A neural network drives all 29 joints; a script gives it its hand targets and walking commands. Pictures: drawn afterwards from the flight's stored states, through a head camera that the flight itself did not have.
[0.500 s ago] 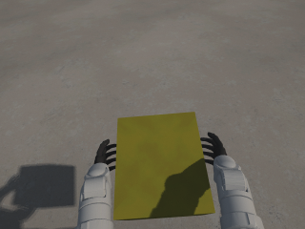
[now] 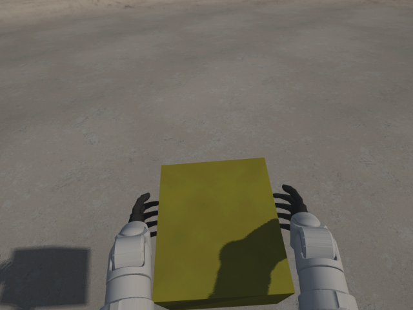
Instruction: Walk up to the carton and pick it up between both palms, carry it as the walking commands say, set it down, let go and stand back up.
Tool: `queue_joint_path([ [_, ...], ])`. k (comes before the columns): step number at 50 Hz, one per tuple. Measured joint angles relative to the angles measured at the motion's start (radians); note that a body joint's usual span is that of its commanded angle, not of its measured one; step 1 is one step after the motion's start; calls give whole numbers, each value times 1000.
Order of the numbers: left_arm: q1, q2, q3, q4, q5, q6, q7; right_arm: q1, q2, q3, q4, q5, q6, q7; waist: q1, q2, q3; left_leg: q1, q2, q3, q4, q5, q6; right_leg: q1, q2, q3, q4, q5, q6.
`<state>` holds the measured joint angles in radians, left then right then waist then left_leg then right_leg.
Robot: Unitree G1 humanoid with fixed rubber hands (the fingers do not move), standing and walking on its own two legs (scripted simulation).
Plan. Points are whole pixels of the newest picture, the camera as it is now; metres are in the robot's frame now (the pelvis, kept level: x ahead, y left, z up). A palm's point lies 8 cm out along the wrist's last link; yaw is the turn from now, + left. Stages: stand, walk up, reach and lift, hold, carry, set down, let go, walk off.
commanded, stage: reach and lift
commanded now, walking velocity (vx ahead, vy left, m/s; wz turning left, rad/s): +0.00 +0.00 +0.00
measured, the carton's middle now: (218, 233) +0.32 +0.01 -0.02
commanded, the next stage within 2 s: hold in 0.86 s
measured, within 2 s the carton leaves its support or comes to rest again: neither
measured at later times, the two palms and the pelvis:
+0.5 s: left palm (137, 227) +0.30 +0.17 +0.05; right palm (297, 222) +0.30 -0.15 +0.05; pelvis +0.01 +0.01 +0.00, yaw +0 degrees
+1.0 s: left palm (137, 235) +0.28 +0.17 +0.05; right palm (301, 229) +0.28 -0.15 +0.05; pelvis +0.00 +0.01 +0.00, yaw +0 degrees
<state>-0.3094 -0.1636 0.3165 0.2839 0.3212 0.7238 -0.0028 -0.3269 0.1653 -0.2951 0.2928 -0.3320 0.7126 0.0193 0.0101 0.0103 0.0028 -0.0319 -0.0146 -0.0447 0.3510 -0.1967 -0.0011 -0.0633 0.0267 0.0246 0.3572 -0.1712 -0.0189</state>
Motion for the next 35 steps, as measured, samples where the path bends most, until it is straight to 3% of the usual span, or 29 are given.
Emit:
queue_joint_path([
  [35, 63, 15, -66, -49, -27, 13, 3, 80, -17, 54, -79, 33, 26, 0, -15, 1, -4, 15, -10, 5, -18, 0, 13, 18, -10, 8, -27, 4, 13],
])
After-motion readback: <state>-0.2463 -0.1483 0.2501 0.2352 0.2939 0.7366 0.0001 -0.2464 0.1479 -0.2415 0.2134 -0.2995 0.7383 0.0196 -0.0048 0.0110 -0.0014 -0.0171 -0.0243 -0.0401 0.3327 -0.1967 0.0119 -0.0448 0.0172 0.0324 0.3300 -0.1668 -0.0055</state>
